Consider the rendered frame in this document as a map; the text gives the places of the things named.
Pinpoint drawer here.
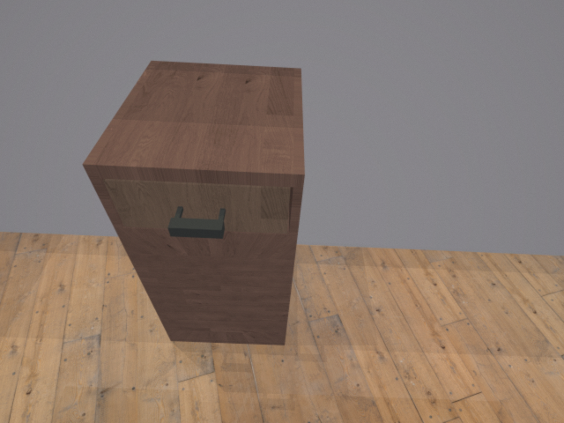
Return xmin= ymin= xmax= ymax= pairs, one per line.
xmin=103 ymin=179 xmax=291 ymax=234

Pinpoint handle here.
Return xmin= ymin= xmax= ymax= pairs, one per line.
xmin=168 ymin=206 xmax=226 ymax=239

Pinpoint cabinet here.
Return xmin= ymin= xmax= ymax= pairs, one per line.
xmin=82 ymin=61 xmax=305 ymax=345

